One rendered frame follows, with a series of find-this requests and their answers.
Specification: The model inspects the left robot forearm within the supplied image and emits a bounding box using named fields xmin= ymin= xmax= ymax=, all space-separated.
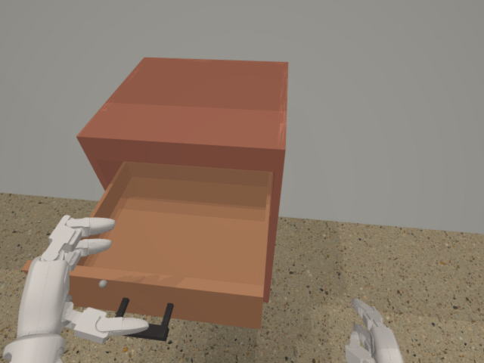
xmin=3 ymin=334 xmax=66 ymax=363

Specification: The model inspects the handle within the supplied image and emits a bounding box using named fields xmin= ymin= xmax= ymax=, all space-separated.
xmin=115 ymin=298 xmax=174 ymax=341

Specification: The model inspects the robot right hand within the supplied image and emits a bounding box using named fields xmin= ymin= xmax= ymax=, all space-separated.
xmin=345 ymin=298 xmax=404 ymax=363

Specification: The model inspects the robot left hand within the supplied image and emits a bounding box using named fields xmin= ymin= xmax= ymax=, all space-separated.
xmin=17 ymin=215 xmax=149 ymax=344

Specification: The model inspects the drawer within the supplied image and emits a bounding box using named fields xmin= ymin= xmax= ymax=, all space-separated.
xmin=21 ymin=161 xmax=272 ymax=329

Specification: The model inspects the cabinet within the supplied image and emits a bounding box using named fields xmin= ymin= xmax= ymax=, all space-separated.
xmin=76 ymin=57 xmax=288 ymax=303

